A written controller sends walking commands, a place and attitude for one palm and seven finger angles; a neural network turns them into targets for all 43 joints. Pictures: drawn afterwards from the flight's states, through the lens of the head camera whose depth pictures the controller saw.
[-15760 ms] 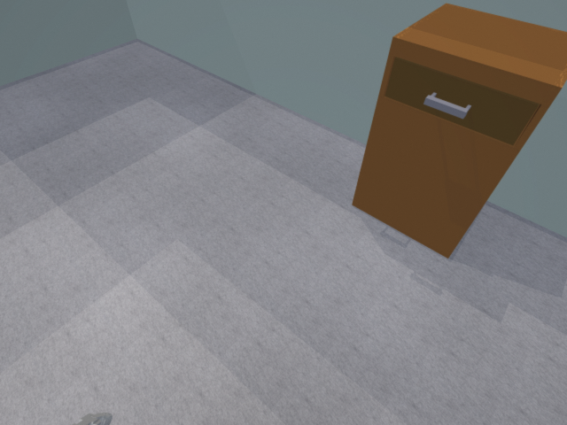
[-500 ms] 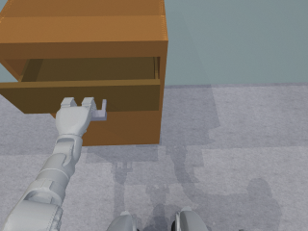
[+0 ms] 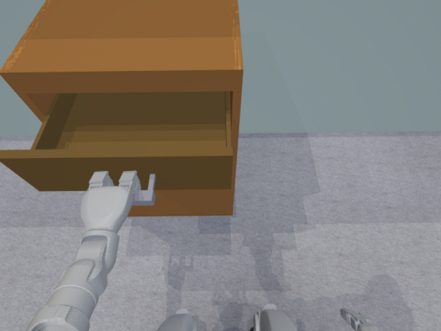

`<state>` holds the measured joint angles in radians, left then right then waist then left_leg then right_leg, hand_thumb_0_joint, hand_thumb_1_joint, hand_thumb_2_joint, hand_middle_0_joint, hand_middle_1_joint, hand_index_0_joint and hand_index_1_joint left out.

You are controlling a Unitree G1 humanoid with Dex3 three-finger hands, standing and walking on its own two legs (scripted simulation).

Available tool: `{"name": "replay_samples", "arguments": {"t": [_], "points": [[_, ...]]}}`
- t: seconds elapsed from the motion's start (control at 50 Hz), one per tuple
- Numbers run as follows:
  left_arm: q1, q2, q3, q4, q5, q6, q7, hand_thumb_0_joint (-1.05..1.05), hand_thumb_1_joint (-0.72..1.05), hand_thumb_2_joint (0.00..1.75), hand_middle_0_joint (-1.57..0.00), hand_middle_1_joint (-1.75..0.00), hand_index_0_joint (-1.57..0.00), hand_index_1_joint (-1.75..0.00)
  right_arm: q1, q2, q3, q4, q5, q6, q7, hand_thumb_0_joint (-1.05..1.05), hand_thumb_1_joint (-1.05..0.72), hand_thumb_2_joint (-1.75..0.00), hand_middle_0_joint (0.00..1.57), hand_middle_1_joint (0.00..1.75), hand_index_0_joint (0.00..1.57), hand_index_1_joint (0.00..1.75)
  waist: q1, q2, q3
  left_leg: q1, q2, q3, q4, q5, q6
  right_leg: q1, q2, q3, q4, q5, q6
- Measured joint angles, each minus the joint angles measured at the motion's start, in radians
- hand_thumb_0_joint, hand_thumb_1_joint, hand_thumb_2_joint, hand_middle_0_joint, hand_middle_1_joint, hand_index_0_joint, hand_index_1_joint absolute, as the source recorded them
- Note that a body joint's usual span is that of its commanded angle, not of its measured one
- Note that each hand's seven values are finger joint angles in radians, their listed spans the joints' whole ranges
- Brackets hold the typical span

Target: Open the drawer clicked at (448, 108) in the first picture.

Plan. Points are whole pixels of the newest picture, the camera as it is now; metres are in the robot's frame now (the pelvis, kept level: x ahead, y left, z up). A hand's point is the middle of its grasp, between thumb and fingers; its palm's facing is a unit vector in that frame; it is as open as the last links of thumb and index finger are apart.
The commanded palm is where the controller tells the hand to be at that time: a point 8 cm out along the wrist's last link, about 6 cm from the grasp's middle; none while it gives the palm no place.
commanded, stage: pull the drawer open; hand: left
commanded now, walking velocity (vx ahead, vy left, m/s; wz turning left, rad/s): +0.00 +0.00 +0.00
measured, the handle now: (123, 188) +0.39 +0.21 -0.03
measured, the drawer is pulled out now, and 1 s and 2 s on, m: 0.17 0.28 0.30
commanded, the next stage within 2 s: open the thumb to release the handle in 1.58 s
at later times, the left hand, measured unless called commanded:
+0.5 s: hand (112, 245) +0.28 +0.22 -0.05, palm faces -0.03 -0.03 -1.00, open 5.5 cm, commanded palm +0.25 +0.22 +0.00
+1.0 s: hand (107, 273) +0.23 +0.22 -0.05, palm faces -0.04 -0.04 -1.00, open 5.6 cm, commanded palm +0.19 +0.22 +0.00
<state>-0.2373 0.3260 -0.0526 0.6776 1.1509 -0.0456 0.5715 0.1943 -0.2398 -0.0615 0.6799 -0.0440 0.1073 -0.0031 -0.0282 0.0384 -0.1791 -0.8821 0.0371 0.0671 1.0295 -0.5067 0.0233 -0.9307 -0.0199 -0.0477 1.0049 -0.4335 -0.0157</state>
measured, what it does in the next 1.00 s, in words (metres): stands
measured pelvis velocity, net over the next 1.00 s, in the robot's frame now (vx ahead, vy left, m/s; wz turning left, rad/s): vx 0.00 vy -0.02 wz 0.00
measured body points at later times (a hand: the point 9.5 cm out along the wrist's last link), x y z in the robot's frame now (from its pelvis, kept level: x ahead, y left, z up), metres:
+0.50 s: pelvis +0.00 -0.01 +0.00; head +0.08 -0.02 +0.44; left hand +0.28 +0.22 +0.00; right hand +0.16 -0.25 -0.13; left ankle -0.01 +0.10 -0.67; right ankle +0.02 -0.11 -0.67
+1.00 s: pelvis +0.00 -0.02 -0.01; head +0.08 -0.03 +0.43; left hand +0.23 +0.22 +0.00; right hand +0.19 -0.25 -0.12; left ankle -0.01 +0.10 -0.67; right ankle +0.02 -0.11 -0.67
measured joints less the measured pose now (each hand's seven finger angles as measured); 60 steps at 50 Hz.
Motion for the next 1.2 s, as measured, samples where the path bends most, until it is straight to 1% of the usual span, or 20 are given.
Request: {"name": "replay_samples", "arguments": {"t": [0.12,0.2,0.3,0.52,0.82,1.06,1.12,1.2], "points": [[0.079,-0.011,-0.004,-0.072,-0.011,0.022,-0.007,0.01,0.72,0.85,-0.34,-1.35,-0.42,-1.35,-0.015,0.005,0.004,-0.020,0.002,-0.008,-0.001,0.01,-0.91,-0.90,0.20,0.30,0.21,0.30,0.004,0.000,0.001,0.019,0.002,0.003,-0.005,0.000,-0.002,0.016,0.002,0.003,-0.002,0.000,-0.001],[0.127,-0.015,-0.010,-0.114,-0.009,0.022,-0.004,0.01,0.72,0.85,-0.34,-1.35,-0.42,-1.35,-0.019,0.006,0.009,-0.028,0.001,-0.015,-0.005,0.01,-0.91,-0.90,0.20,0.30,0.21,0.30,0.009,-0.001,0.002,0.029,0.001,0.000,-0.005,-0.001,-0.004,0.026,0.001,0.001,0.000,-0.004,-0.003],[0.171,-0.018,-0.021,-0.155,-0.002,0.027,0.002,0.01,0.72,0.86,-0.34,-1.35,-0.42,-1.35,-0.027,0.005,0.010,-0.031,-0.003,-0.022,-0.004,0.01,-0.91,-0.90,0.20,0.30,0.21,0.30,0.018,-0.001,0.004,0.029,-0.001,-0.004,0.004,-0.004,-0.006,0.027,-0.001,-0.003,0.011,-0.010,-0.005],[0.266,-0.022,-0.031,-0.242,-0.010,0.047,0.000,0.02,0.72,0.85,-0.34,-1.34,-0.42,-1.35,-0.040,0.009,0.018,-0.043,-0.007,-0.034,-0.004,0.01,-0.91,-0.90,0.20,0.30,0.21,0.30,0.027,0.001,0.007,0.038,-0.001,-0.006,0.014,-0.010,-0.012,0.033,-0.001,-0.004,0.029,-0.020,-0.011],[0.413,-0.016,-0.011,-0.369,-0.010,0.017,0.014,0.03,0.72,0.85,-0.33,-1.35,-0.42,-1.35,-0.064,0.006,0.021,-0.056,-0.011,-0.040,-0.005,0.01,-0.90,-0.90,0.20,0.30,0.21,0.30,0.036,-0.009,0.008,0.034,0.003,-0.006,0.035,-0.025,-0.019,0.023,0.002,-0.003,0.059,-0.039,-0.018],[0.548,-0.015,-0.009,-0.483,-0.018,0.028,0.018,0.04,0.71,0.83,-0.33,-1.34,-0.42,-1.35,-0.081,0.011,0.027,-0.087,-0.016,-0.033,0.007,0.01,-0.91,-0.90,0.20,0.30,0.21,0.30,0.038,-0.010,0.006,0.030,0.006,-0.003,0.054,-0.040,-0.023,0.014,0.005,0.001,0.082,-0.055,-0.022],[0.585,-0.013,-0.009,-0.511,-0.017,0.022,0.024,0.04,0.71,0.83,-0.32,-1.34,-0.42,-1.34,-0.083,0.012,0.029,-0.093,-0.019,-0.032,0.009,0.01,-0.90,-0.90,0.20,0.30,0.21,0.30,0.042,-0.013,0.005,0.027,0.005,-0.004,0.061,-0.045,-0.024,0.009,0.005,0.002,0.092,-0.061,-0.022],[0.599,-0.010,-0.001,-0.534,-0.019,0.009,0.019,0.04,0.72,0.82,-0.32,-1.34,-0.42,-1.35,-0.090,0.013,0.034,-0.099,-0.022,-0.031,0.011,0.01,-0.90,-0.90,0.20,0.30,0.21,0.30,0.044,-0.017,0.003,0.016,0.005,-0.005,0.076,-0.053,-0.025,-0.002,0.004,0.001,0.108,-0.069,-0.024]]}}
